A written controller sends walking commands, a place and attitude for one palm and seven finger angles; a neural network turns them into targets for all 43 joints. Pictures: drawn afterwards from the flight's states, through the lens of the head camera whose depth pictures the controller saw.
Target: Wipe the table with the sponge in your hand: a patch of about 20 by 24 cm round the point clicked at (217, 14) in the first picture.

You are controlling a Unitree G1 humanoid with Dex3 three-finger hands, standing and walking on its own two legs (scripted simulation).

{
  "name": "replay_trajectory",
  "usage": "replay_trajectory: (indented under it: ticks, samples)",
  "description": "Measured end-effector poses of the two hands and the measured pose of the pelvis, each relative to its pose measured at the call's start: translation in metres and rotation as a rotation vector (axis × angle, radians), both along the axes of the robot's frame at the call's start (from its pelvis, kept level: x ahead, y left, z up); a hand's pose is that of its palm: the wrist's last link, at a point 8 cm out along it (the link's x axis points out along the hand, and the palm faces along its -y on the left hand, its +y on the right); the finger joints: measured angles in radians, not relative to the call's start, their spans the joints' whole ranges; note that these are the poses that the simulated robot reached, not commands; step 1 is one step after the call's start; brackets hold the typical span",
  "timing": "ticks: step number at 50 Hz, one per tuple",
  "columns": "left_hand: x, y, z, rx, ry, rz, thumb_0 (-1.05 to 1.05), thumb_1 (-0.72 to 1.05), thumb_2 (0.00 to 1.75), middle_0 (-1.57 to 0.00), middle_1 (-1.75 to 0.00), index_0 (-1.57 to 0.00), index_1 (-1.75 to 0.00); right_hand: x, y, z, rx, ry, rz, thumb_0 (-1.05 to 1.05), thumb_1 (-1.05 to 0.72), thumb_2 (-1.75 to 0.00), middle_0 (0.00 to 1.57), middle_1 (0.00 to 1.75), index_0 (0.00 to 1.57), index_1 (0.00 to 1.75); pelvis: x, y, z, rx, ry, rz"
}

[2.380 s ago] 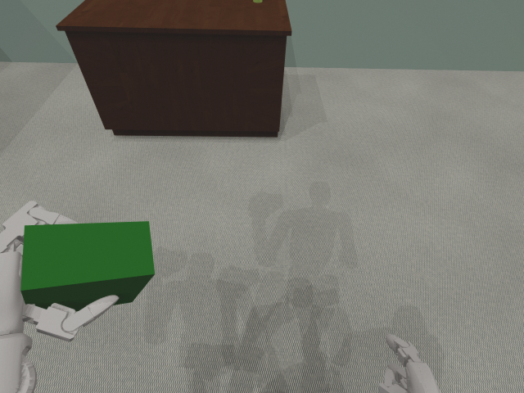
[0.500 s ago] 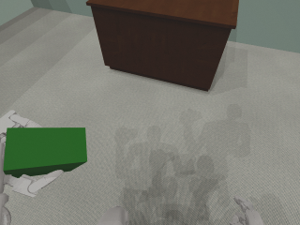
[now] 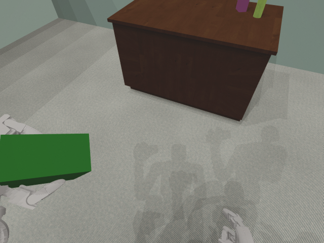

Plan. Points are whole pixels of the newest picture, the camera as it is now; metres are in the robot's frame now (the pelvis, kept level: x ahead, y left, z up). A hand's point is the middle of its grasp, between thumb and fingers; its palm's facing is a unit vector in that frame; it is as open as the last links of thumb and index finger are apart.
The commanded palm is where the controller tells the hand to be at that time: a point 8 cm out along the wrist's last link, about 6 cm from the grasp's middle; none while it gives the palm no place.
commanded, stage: walk to a spot facing it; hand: left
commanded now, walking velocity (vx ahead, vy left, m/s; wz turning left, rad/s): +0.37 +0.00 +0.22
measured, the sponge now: (57, 161) +0.22 +0.21 +0.17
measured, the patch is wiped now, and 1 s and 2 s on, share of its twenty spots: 0.00 0.00 0.00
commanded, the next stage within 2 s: none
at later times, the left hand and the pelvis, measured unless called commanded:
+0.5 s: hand (66, 107) +0.34 +0.25 +0.17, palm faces +0.52 -0.75 -0.40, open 10.5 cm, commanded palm +0.27 +0.27 +0.18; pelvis +0.14 -0.02 -0.02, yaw +6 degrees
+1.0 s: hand (90, 84) +0.43 +0.22 +0.17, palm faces +0.58 -0.68 -0.45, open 10.5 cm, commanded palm +0.36 +0.25 +0.18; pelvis +0.28 -0.06 +0.00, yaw +16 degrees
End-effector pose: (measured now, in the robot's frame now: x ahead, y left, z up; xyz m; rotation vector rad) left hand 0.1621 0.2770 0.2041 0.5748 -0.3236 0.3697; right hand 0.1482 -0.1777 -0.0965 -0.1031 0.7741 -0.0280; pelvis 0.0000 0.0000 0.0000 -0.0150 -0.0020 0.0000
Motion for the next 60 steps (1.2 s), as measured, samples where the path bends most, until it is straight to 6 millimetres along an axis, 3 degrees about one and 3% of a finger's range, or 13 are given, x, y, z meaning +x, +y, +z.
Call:
replay_trajectory:
  ticks: [3,6,11,16,21,26,33,36,40,46,50,55,60]
  samples:
    - [0.016,-0.011,-0.011,0.013,0.004,0.058,-0.01,-0.52,1.0,-0.68,-1.36,-0.68,-1.36,0.021,-0.024,-0.02,-0.01,0.018,0.018,0.01,-0.9,-0.9,0.21,0.3,0.21,0.3,0.018,-0.018,-0.014,0.011,-0.009,0.026]
    - [0.034,-0.021,-0.021,-0.053,0.023,0.077,-0.01,-0.52,1.0,-0.68,-1.36,-0.68,-1.36,0.041,-0.052,-0.027,-0.064,0.059,0.032,0.01,-0.9,-0.9,0.21,0.3,0.21,0.3,0.031,-0.025,-0.014,0.018,-0.022,0.047]
    - [0.059,-0.034,-0.018,-0.059,0.061,0.046,-0.01,-0.52,1.0,-0.68,-1.36,-0.69,-1.36,0.072,-0.093,-0.004,-0.152,0.072,-0.007,0.01,-0.9,-0.9,0.21,0.3,0.21,0.3,0.058,-0.033,-0.002,0.036,-0.005,0.072]
    - [0.08,-0.029,-0.006,-0.013,0.039,0.038,-0.01,-0.52,1.0,-0.68,-1.36,-0.69,-1.36,0.105,-0.11,0.019,-0.225,0.049,-0.016,0.01,-0.91,-0.9,0.2,0.3,0.2,0.3,0.089,-0.034,0.003,0.048,0.014,0.087]
    - [0.106,-0.009,-0.008,-0.007,-0.06,0.064,-0.01,-0.52,1.0,-0.68,-1.36,-0.69,-1.36,0.147,-0.1,0.019,-0.262,-0.01,-0.015,0.01,-0.91,-0.9,0.2,0.3,0.2,0.3,0.125,-0.02,-0.013,0.036,0.001,0.083]
    - [0.142,0.002,-0.022,-0.043,-0.056,0.091,-0.01,-0.52,1.0,-0.68,-1.36,-0.69,-1.36,0.181,-0.064,0.01,-0.15,-0.034,-0.002,0.01,-0.91,-0.9,0.2,0.3,0.2,0.3,0.147,-0.023,-0.015,0.038,-0.012,0.107]
    - [0.16,-0.03,-0.006,-0.018,0.004,0.084,-0.01,-0.52,1.0,-0.68,-1.36,-0.69,-1.37,0.213,-0.028,0.003,-0.007,-0.019,0.099,0.01,-0.9,-0.9,0.21,0.3,0.2,0.3,0.185,-0.042,-0.004,0.012,0.006,0.129]
    - [0.165,-0.041,-0.003,0.038,0.008,0.125,-0.01,-0.52,1.0,-0.68,-1.36,-0.69,-1.36,0.231,-0.032,-0.013,0.017,0.002,0.139,0.01,-0.9,-0.9,0.21,0.3,0.21,0.3,0.206,-0.056,-0.011,0.017,-0.001,0.155]
    - [0.179,-0.043,-0.012,-0.002,0.01,0.208,-0.01,-0.52,1.0,-0.68,-1.36,-0.69,-1.36,0.26,-0.053,-0.029,-0.035,0.065,0.198,0.01,-0.9,-0.9,0.21,0.3,0.21,0.3,0.226,-0.066,-0.015,0.026,-0.015,0.2]
    - [0.202,-0.036,-0.022,-0.078,0.076,0.263,-0.01,-0.52,1.0,-0.68,-1.36,-0.69,-1.36,0.307,-0.089,-0.005,-0.15,0.075,0.188,0.01,-0.9,-0.9,0.21,0.3,0.21,0.3,0.257,-0.066,0.001,0.042,0.001,0.245]
    - [0.217,-0.029,-0.02,-0.075,0.073,0.254,-0.01,-0.52,1.0,-0.68,-1.36,-0.69,-1.36,0.34,-0.098,0.017,-0.223,0.038,0.187,0.01,-0.91,-0.9,0.2,0.3,0.2,0.3,0.28,-0.061,0.004,0.043,0.016,0.272]
    - [0.235,-0.007,-0.018,-0.048,-0.021,0.25,-0.01,-0.52,1.01,-0.68,-1.36,-0.69,-1.36,0.383,-0.083,0.027,-0.285,-0.032,0.191,0.01,-0.91,-0.9,0.2,0.3,0.2,0.3,0.31,-0.04,-0.01,0.03,0.011,0.275]
    - [0.263,0.017,-0.019,-0.016,-0.082,0.254,-0.01,-0.52,1.01,-0.68,-1.36,-0.69,-1.36,0.413,-0.04,0.021,-0.194,-0.076,0.199,0.01,-0.91,-0.9,0.2,0.3,0.2,0.3,0.329,-0.032,-0.016,0.023,-0.015,0.305]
